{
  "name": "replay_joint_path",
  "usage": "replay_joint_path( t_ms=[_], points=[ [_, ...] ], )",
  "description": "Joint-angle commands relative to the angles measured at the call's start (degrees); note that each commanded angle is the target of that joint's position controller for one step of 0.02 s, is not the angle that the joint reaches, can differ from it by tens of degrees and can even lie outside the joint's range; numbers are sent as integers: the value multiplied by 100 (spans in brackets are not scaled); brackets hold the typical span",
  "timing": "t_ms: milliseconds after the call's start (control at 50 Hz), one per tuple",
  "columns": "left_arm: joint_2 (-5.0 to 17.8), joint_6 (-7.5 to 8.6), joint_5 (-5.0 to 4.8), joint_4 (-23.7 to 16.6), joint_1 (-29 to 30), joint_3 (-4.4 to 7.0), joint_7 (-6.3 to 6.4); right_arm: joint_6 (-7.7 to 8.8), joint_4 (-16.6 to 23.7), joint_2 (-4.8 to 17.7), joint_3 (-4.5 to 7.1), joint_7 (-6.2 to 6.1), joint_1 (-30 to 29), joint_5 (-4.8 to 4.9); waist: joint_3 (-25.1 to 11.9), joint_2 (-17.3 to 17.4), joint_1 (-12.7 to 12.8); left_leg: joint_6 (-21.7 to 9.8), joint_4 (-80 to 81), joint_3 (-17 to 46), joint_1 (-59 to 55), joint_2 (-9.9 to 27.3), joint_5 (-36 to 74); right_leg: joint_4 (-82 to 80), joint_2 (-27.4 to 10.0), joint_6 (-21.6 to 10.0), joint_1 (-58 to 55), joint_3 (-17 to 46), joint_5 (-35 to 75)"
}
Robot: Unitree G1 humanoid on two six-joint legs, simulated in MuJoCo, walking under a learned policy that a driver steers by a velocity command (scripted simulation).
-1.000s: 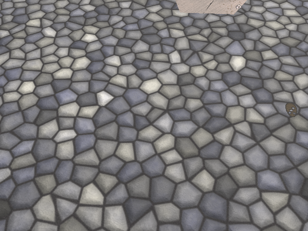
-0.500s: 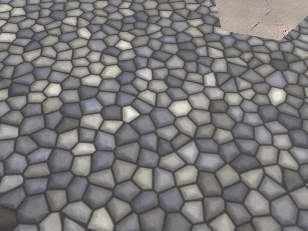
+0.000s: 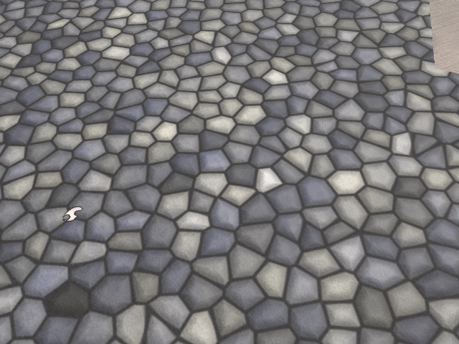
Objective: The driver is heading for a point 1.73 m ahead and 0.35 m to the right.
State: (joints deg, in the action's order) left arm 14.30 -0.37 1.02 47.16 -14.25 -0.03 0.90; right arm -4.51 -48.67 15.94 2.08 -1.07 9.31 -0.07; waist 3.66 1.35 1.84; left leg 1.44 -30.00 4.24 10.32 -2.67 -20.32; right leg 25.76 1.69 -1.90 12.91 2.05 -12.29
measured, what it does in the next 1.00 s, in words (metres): steps on the spot, turning right: left foot, then right foot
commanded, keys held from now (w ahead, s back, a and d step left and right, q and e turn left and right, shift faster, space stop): e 0.60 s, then no key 0.16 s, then q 0.24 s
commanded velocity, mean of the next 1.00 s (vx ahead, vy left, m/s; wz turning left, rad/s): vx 0.00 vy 0.00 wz -0.30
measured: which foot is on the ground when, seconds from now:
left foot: up 0.00-0.02, down 0.04-0.36, up 0.38-0.88, down 0.90-1.00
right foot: down 0.00-0.04, up 0.06-0.34, down 0.36-0.92, up 0.94-1.00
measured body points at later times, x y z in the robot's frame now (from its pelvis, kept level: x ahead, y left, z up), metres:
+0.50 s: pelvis -0.03 -0.03 +0.00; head +0.00 -0.07 +0.44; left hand +0.13 +0.23 -0.11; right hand +0.00 -0.33 -0.14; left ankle -0.03 +0.11 -0.67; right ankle -0.05 -0.10 -0.74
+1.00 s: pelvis -0.01 -0.01 +0.00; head +0.01 -0.01 +0.45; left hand +0.17 +0.20 -0.14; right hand -0.02 -0.30 -0.12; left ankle +0.03 +0.08 -0.74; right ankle -0.05 -0.10 -0.74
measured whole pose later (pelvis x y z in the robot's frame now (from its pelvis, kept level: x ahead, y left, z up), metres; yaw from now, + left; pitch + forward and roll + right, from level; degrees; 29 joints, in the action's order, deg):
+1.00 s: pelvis -0.01 -0.01 +0.00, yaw -19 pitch -1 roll +0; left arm 15.1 -1.9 1.0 50.3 -10.1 0.4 1.9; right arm -1.5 -51.1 14.8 0.3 -0.5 12.0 -0.7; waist 2.3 -1.8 -0.2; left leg -1.5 -24.8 4.7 10.9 -3.2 -12.8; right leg 25.3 5.2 -2.6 10.2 6.1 -14.2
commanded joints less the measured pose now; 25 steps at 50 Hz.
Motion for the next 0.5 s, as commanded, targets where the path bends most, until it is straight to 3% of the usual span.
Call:
replay_joint_path(
  t_ms=[20, 40, 60, 80, 120, 140, 180, 220, 280, 320, 340, 360, 380, 400, 420, 440, 460, 500],
  points=[
    [1084, 46, -81, -175, -23, 282, -32, 175, -17, 726, 136, -167, 597, -77, -608, -855, -296, -230, 1397, 58, -1106, 298, 1313, -242, -990, -396, 98, 1402, 2228],
    [894, 85, -125, -272, -6, 244, -71, 255, 16, 999, 159, -213, 630, -174, -795, -274, -252, -409, 1323, 679, -1542, 1077, 1644, 131, -754, -207, 574, 1188, 1438],
    [633, 45, -192, -335, 28, 194, -53, 249, -10, 1279, 228, -168, 214, -73, -481, 731, -44, -839, 1194, 939, -753, 1552, 2377, 333, -27, -111, 633, 428, -118],
    [770, -25, -102, -224, 13, 225, -14, 274, 51, 1021, 190, -131, 12, -57, -422, 825, -124, -1105, 1223, 984, -430, 1791, 2301, 863, 26, -77, 408, 179, -859],
    [894, -132, -83, -176, 57, 347, -10, 277, 103, 844, 154, -134, -76, -106, -77, 938, -242, -1348, 1285, 905, -196, 1874, 2713, 2033, 172, -98, 818, -11, -1575],
    [906, -182, -61, -175, 50, 397, -32, 282, 87, 782, 130, -169, 6, -111, 17, 873, -245, -1460, 1260, 839, -178, 1989, 3246, 2592, 108, -77, 1027, -43, -1874],
    [705, -224, -31, -145, -72, 382, -73, 274, 55, 807, 146, -191, 31, -107, -2, 664, -163, -1401, 1087, 459, -366, 1873, 3728, 2800, -24, 44, 1191, -101, -1894],
    [609, -226, -46, -181, 12, 360, -119, 262, 77, 834, 161, -180, -38, -125, -89, 743, -204, -1239, 942, 155, -489, 1708, 3624, 2341, -72, 124, 1040, -241, -1700],
    [644, -253, -108, -295, 142, 378, -190, 247, 79, 991, 227, -122, -26, -130, -265, 924, -307, -1163, 710, 47, -538, 1767, 3545, 1589, -41, 108, 615, -454, -1480],
    [617, -240, -93, -276, -59, 395, -206, 233, 101, 1082, 272, -90, -150, -86, -366, 778, -133, -983, 292, -116, -355, 1740, 3212, 703, 55, 7, 84, -633, -851],
    [665, -195, -49, -256, -160, 417, -180, 240, 79, 1065, 282, -75, -113, -77, -403, 507, -18, -729, -146, -306, -35, 1609, 2562, 7, 93, -72, -361, -490, -151],
    [1087, -119, 28, -294, -245, 523, -129, 254, 104, 890, 260, -40, 102, -109, -455, -622, -13, -347, -1346, -771, 680, 1150, 1170, -809, -610, -275, -884, 841, 562],
    [2007, -80, -4, -353, -497, 730, -158, 216, 526, 419, 112, -84, -240, -108, -412, -1953, 73, -20, -2337, -987, 2061, 16, -1634, -964, -2214, -1170, -1073, 2978, 2904],
    [1795, -68, -43, -205, -862, 716, -170, 157, 495, 590, 124, -168, -395, -130, -615, -1150, 237, -89, -3190, -218, 1938, 181, -1805, -928, -2300, -1634, -947, 3036, 2847],
    [1498, -90, -62, -248, -537, 654, -138, 134, 427, 664, 153, -152, -341, -64, -307, -738, 38, -130, -3442, -129, 2040, 320, -1342, -871, -1985, -1603, -715, 2476, 2329],
    [1255, -136, -61, -340, -94, 593, -101, 166, 351, 721, 172, -116, -299, -28, -87, -531, -116, -141, -3299, -82, 2030, 434, -833, -919, -1578, -1340, -523, 2045, 1810],
    [1151, -162, -85, -422, 153, 561, -67, 200, 339, 786, 196, -84, -276, -74, -79, -643, -186, -133, -3125, -86, 2048, 468, -504, -935, -1305, -1132, -588, 1848, 1639],
    [1091, -175, -95, -447, 144, 541, -65, 207, 265, 790, 198, -9, -76, -152, -374, -693, -189, -44, -3148, -172, 1867, 351, -207, -857, -1087, -1072, -740, 1639, 2085]
  ],
)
